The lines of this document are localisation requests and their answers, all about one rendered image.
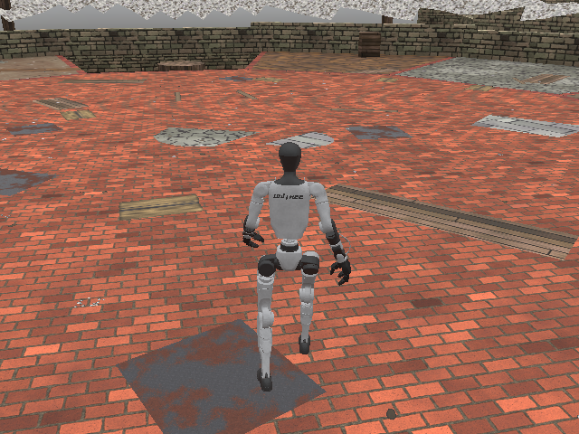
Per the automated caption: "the robot left shin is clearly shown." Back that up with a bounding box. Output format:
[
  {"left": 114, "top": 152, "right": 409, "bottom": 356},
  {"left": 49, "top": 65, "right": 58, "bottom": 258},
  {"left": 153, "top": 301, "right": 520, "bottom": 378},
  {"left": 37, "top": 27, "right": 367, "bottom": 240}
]
[{"left": 257, "top": 312, "right": 272, "bottom": 379}]

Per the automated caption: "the robot right upper arm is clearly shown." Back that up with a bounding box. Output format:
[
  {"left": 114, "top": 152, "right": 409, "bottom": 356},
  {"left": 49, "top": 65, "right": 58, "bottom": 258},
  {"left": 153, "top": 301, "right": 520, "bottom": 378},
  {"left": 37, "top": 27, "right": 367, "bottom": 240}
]
[{"left": 308, "top": 182, "right": 333, "bottom": 233}]

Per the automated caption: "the robot left upper arm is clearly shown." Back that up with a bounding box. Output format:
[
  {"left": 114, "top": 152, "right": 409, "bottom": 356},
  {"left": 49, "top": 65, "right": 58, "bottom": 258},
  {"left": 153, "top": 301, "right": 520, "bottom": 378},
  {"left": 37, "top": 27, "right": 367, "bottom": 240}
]
[{"left": 245, "top": 181, "right": 271, "bottom": 229}]

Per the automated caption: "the left robot hand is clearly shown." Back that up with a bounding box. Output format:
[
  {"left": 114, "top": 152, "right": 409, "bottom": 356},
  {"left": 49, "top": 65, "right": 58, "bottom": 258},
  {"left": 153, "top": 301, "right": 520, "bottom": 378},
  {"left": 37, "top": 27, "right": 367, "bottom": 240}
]
[{"left": 243, "top": 232, "right": 264, "bottom": 248}]

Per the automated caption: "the right robot hand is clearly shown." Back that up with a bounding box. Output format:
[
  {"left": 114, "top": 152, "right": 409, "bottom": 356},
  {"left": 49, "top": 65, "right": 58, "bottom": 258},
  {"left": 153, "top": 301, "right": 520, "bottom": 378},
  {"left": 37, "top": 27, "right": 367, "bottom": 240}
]
[{"left": 330, "top": 259, "right": 351, "bottom": 286}]

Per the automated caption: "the robot left forearm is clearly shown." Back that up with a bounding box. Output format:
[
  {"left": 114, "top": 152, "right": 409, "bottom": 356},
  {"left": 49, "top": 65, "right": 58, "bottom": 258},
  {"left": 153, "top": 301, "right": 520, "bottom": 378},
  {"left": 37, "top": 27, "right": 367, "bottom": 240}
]
[{"left": 242, "top": 215, "right": 255, "bottom": 239}]

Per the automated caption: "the robot right forearm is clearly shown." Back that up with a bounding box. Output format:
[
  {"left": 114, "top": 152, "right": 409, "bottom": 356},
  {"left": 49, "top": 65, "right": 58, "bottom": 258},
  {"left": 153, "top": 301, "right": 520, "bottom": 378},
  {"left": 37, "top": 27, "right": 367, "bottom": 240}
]
[{"left": 326, "top": 219, "right": 347, "bottom": 263}]

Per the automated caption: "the humanoid robot head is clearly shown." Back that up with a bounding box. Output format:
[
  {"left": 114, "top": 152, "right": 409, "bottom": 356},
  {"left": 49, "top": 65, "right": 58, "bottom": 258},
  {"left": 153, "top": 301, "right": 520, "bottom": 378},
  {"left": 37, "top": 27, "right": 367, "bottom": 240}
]
[{"left": 274, "top": 142, "right": 305, "bottom": 185}]

